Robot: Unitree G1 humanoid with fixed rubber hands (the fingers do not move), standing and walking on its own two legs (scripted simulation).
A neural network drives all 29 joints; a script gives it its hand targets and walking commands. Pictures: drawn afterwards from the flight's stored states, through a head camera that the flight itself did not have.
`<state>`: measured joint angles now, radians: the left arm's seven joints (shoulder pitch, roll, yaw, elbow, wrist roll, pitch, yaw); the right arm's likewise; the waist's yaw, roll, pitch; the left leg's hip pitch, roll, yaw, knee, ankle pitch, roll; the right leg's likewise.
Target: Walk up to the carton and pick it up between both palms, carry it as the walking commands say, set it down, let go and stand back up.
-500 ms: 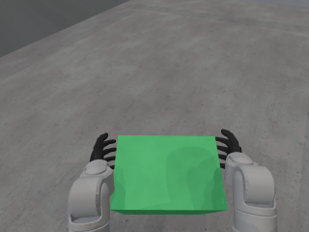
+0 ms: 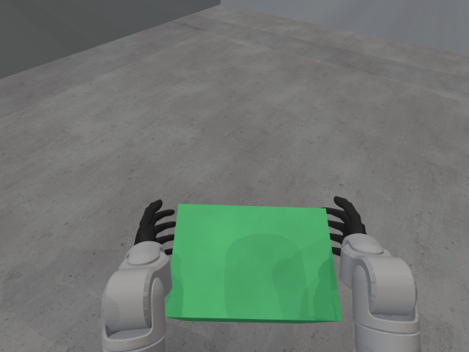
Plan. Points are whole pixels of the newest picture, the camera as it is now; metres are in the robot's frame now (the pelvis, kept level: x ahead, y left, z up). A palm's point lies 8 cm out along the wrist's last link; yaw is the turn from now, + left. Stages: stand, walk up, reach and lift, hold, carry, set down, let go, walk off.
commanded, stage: carry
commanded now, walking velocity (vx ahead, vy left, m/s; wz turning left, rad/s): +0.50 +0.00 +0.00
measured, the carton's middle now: (247, 271) +0.28 +0.01 +0.01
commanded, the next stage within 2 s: none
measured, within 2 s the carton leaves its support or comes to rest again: neither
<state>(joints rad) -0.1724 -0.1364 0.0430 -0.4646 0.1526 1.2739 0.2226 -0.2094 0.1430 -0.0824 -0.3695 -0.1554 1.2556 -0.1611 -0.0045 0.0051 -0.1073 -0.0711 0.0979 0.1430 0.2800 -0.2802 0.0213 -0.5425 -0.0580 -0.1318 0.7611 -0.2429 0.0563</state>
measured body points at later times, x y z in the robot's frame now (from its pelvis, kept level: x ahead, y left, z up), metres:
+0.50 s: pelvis +0.33 -0.03 -0.01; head +0.34 -0.06 +0.44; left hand +0.61 +0.12 +0.11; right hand +0.62 -0.19 +0.08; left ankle +0.40 +0.13 -0.70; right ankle +0.25 -0.12 -0.75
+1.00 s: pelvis +0.68 +0.00 -0.01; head +0.70 +0.02 +0.44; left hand +0.97 +0.17 +0.09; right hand +0.97 -0.14 +0.09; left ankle +0.56 +0.09 -0.75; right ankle +0.74 -0.14 -0.71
